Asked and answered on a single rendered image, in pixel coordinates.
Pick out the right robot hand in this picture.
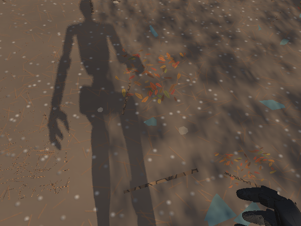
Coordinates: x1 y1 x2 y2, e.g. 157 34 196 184
234 186 301 226

